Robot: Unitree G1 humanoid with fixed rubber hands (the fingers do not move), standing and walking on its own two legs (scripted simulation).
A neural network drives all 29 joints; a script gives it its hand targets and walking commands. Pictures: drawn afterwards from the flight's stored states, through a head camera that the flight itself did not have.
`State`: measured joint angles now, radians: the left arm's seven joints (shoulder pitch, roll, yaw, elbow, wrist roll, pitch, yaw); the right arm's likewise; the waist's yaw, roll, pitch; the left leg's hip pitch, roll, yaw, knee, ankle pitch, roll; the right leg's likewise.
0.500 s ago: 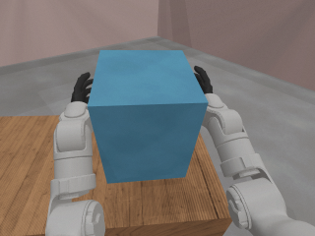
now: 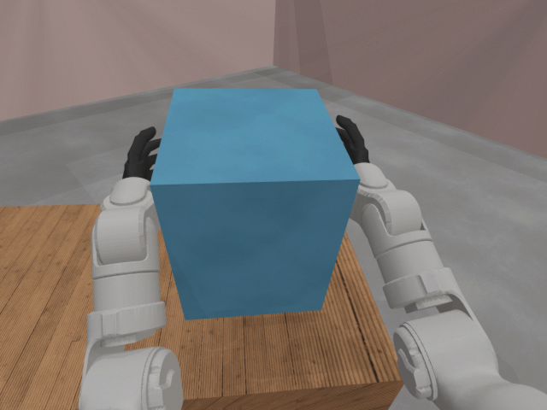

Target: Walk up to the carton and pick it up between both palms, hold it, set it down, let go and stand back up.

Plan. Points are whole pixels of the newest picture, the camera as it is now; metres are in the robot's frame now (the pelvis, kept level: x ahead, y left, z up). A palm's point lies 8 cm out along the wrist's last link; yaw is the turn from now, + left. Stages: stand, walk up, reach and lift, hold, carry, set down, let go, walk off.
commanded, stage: hold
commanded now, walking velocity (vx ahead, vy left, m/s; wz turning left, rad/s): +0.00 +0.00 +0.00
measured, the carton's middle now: (251, 204) +0.35 +0.01 +0.19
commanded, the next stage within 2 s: none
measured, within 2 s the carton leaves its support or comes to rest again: neither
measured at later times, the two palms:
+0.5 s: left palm (135, 189) +0.35 +0.16 +0.22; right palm (348, 171) +0.36 -0.13 +0.24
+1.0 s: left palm (138, 184) +0.35 +0.16 +0.23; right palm (351, 169) +0.36 -0.13 +0.24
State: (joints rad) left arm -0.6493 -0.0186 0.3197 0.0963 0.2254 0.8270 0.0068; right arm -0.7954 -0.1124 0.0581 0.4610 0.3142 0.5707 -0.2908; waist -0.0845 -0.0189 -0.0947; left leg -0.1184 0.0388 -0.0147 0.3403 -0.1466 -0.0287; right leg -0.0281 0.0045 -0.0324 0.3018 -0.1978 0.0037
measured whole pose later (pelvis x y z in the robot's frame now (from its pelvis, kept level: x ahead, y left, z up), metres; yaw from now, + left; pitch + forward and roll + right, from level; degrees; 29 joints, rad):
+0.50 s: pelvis -0.01 +0.01 +0.00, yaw +0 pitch -4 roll -1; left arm -0.65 -0.02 0.31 0.11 0.23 0.82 0.02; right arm -0.81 -0.11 0.04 0.50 0.32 0.55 -0.28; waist -0.08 -0.02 -0.09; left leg -0.14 0.04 -0.01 0.36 -0.15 -0.02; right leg -0.04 0.00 -0.03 0.30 -0.19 0.01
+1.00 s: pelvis +0.00 +0.00 +0.00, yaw +0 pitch -4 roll -1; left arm -0.66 -0.01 0.31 0.12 0.23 0.81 0.02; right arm -0.81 -0.12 0.07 0.49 0.33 0.55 -0.29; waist -0.08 -0.02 -0.10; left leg -0.13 0.04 -0.01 0.35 -0.15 -0.03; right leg -0.04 0.00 -0.03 0.30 -0.19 0.01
